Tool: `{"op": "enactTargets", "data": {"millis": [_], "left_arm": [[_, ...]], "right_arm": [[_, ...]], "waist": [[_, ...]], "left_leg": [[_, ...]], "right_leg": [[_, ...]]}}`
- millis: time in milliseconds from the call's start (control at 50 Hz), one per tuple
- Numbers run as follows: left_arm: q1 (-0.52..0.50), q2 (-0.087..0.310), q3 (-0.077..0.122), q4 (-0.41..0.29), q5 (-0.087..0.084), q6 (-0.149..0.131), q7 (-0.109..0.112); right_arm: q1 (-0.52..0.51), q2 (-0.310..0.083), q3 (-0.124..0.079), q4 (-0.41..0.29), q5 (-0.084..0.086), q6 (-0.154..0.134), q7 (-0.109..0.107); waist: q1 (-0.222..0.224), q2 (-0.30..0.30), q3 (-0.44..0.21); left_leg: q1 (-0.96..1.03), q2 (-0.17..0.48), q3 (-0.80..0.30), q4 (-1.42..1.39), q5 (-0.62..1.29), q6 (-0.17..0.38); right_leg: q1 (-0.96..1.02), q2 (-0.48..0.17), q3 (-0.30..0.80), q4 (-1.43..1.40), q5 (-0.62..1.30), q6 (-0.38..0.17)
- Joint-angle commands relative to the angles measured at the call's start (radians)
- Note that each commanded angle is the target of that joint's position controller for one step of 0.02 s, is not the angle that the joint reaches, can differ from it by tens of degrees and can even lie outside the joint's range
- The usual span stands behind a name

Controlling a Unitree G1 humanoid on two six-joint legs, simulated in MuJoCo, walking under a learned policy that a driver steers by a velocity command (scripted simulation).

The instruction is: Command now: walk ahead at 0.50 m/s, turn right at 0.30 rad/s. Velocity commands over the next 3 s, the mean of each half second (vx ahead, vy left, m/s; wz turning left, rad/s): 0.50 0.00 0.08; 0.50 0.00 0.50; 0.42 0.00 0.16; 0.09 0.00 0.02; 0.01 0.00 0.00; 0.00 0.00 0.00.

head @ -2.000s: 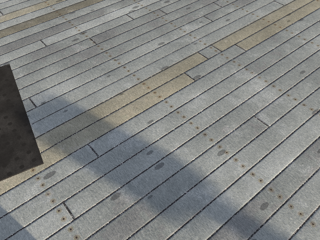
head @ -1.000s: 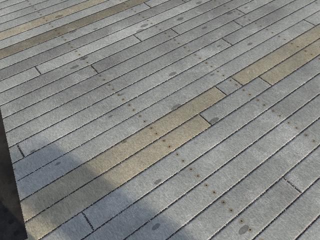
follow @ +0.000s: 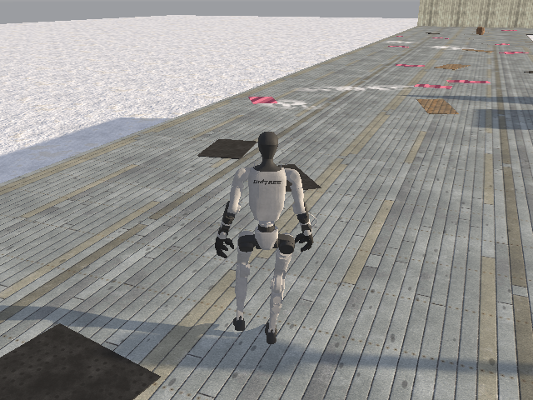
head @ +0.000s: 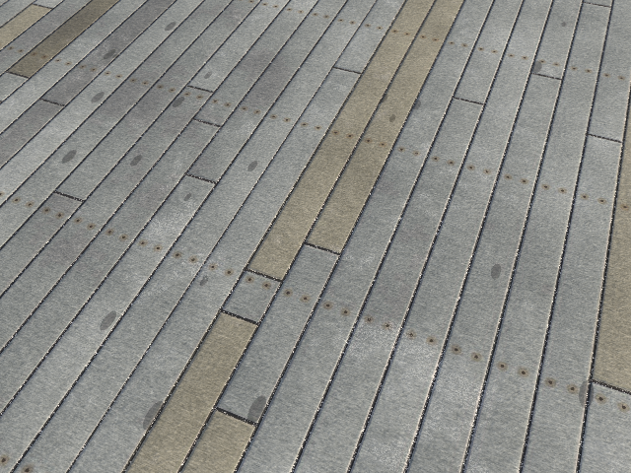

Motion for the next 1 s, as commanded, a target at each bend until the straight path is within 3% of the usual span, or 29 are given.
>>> {"op": "enactTargets", "data": {"millis": [20,100,240,300,340,360,380,400,420,460,480,520,580,680,780,840,880,900,920,940,960,980,1000], "left_arm": [[0.071,0.11,0.015,-0.026,-0.006,-0.035,0.003],[0.15,0.109,0.007,-0.006,-0.006,-0.034,0.002],[0.228,0.094,-0.014,0.036,0.018,-0.04,0.018],[0.189,0.114,-0.016,0.044,0.028,-0.045,0.033],[0.168,0.139,-0.011,0.046,0.037,-0.04,0.041],[0.138,0.154,-0.008,0.038,0.028,-0.035,0.041],[0.12,0.133,-0.018,0.001,0.019,-0.041,0.039],[0.201,0.071,-0.022,-0.02,-0.012,-0.05,0.019],[0.137,0.129,-0.016,-0.039,0.024,-0.055,0.015],[0.025,0.119,-0.019,-0.081,0.017,-0.07,0.004],[0.002,0.106,-0.02,-0.098,0.027,-0.059,0.003],[0.035,0.077,-0.029,-0.105,0.044,-0.022,-0.001],[-0.032,0.069,-0.034,-0.14,0.046,0.0,-0.006],[-0.243,0.067,-0.041,-0.221,0.037,0.006,-0.014],[-0.375,0.074,-0.051,-0.281,0.027,-0.006,-0.018],[-0.329,0.104,-0.046,-0.287,0.02,-0.021,-0.015],[-0.146,0.145,-0.028,-0.236,0.019,-0.035,0.001],[-0.016,0.196,-0.011,-0.215,0.034,-0.049,0.016],[0.113,0.275,0.007,-0.217,0.06,-0.047,0.033],[0.08,0.311,0.021,-0.205,0.049,-0.027,0.028],[0.015,0.209,0.006,-0.218,0.038,-0.018,0.019],[-0.03,0.124,-0.014,-0.22,0.029,-0.02,0.011],[-0.051,0.095,-0.023,-0.211,0.032,-0.024,0.007]], "right_arm": [[0.06,-0.063,-0.013,-0.024,-0.004,0.022,0.012],[-0.077,-0.069,-0.011,-0.066,0.006,0.026,0.018],[-0.244,-0.052,0.011,-0.12,0.02,0.015,0.026],[-0.174,-0.067,0.007,-0.106,0.024,0.008,0.021],[0.021,-0.105,-0.012,-0.042,0.022,0.0,0.007],[0.167,-0.121,-0.023,0.004,0.012,-0.008,0.002],[0.319,-0.196,-0.046,0.035,-0.008,-0.008,-0.008],[0.305,-0.263,-0.069,0.037,0.007,0.006,-0.003],[0.195,-0.237,-0.065,0.02,0.041,0.009,0.012],[0.101,-0.137,-0.039,0.006,0.031,0.011,0.012],[0.099,-0.118,-0.032,0.013,0.03,0.004,0.006],[0.109,-0.131,-0.031,0.021,0.037,-0.01,0.0],[0.153,-0.167,-0.04,0.027,0.041,-0.021,-0.003],[0.251,-0.175,-0.047,0.024,0.045,-0.009,-0.004],[0.313,-0.185,-0.051,0.012,0.028,-0.001,-0.014],[0.262,-0.207,-0.058,-0.018,0.021,-0.001,-0.024],[0.199,-0.225,-0.062,-0.04,0.026,-0.008,-0.017],[0.195,-0.195,-0.053,-0.05,0.039,-0.017,-0.006],[0.239,-0.099,-0.028,-0.083,0.066,-0.024,-0.006],[0.323,-0.115,-0.027,-0.104,0.055,-0.017,-0.007],[0.312,-0.157,-0.03,-0.059,0.024,0.0,-0.014],[0.236,-0.147,-0.026,-0.058,0.012,0.002,-0.002],[0.202,-0.122,-0.021,-0.066,0.012,0.003,0.006]], "waist": [[-0.016,-0.036,-0.027],[0.033,-0.069,-0.011],[0.078,-0.091,0.043],[0.024,-0.106,0.011],[-0.06,-0.123,-0.091],[-0.136,-0.11,-0.157],[-0.19,-0.022,-0.255],[-0.1,0.252,-0.334],[-0.07,0.064,-0.264],[-0.027,-0.075,-0.059],[-0.001,-0.087,-0.026],[0.031,-0.037,-0.03],[0.023,-0.006,-0.026],[-0.057,0.029,-0.021],[-0.106,0.048,-0.03],[-0.061,0.067,-0.042],[0.031,0.048,-0.113],[0.09,-0.025,-0.208],[0.11,-0.175,-0.359],[0.036,-0.349,-0.385],[0.012,-0.167,-0.236],[0.021,-0.057,-0.126],[0.005,-0.06,-0.069]], "left_leg": [[-0.072,0.012,0.022,-0.092,0.104,-0.014],[-0.156,-0.004,0.037,-0.238,0.24,-0.009],[-0.15,-0.072,0.094,-0.474,0.278,0.056],[0.008,-0.151,0.122,-0.536,0.175,0.118],[0.192,-0.214,0.131,-0.564,0.101,0.161],[0.38,-0.204,0.104,-0.645,0.158,0.19],[0.621,-0.017,-0.132,-0.652,0.12,0.257],[0.868,0.23,-0.704,-0.765,0.163,0.439],[0.796,0.206,-0.707,-0.823,0.128,0.433],[0.531,0.146,-0.481,-0.879,0.192,0.369],[0.446,0.098,-0.418,-0.89,0.255,0.338],[0.353,0.049,-0.341,-0.912,0.347,0.322],[0.316,-0.005,-0.277,-0.935,0.367,0.304],[0.406,-0.041,-0.287,-0.918,0.379,0.237],[0.536,-0.022,-0.342,-0.83,0.491,0.231],[0.521,-0.006,-0.386,-0.762,0.536,0.196],[0.443,-0.052,-0.376,-0.603,0.623,0.152],[0.355,-0.116,-0.32,-0.398,0.53,0.125],[0.164,-0.201,-0.194,-0.116,0.134,0.095],[-0.041,-0.27,-0.113,0.044,-0.277,0.089],[-0.099,-0.18,-0.127,0.125,-0.198,0.093],[-0.086,-0.155,-0.122,0.1,-0.116,0.087],[-0.062,-0.132,-0.117,0.044,-0.076,0.079]], "right_leg": [[0.066,-0.28,0.22,-0.178,0.457,-0.101],[0.159,-0.269,0.198,-0.183,0.488,-0.032],[0.306,-0.307,0.12,-0.188,0.591,-0.014],[0.335,-0.329,0.055,-0.086,0.931,0.011],[0.357,-0.333,0.026,0.159,1.135,0.027],[0.272,-0.316,-0.001,0.36,1.034,0.035],[0.058,-0.265,-0.039,0.671,0.677,0.047],[-0.353,-0.018,-0.024,1.069,-0.24,0.111],[-0.469,-0.089,0.13,1.117,-0.234,0.083],[-0.478,-0.177,0.123,0.996,-0.129,0.087],[-0.44,-0.202,0.127,0.926,-0.124,0.099],[-0.366,-0.217,0.11,0.842,-0.128,0.13],[-0.391,-0.228,0.071,0.704,-0.072,0.172],[-0.47,-0.215,0.056,0.451,0.126,0.205],[-0.485,-0.171,0.063,0.306,0.129,0.193],[-0.334,-0.144,0.083,0.193,0.067,0.163],[-0.051,-0.107,0.068,0.099,0.036,0.128],[0.162,-0.212,0.16,0.064,0.002,0.087],[0.413,-0.484,0.459,0.033,-0.162,0.02],[0.44,-0.6,0.847,-0.075,-0.211,-0.082],[0.309,-0.568,0.771,-0.072,-0.309,-0.089],[0.184,-0.499,0.61,-0.092,-0.267,-0.07],[0.099,-0.443,0.482,-0.124,-0.153,-0.042]]}}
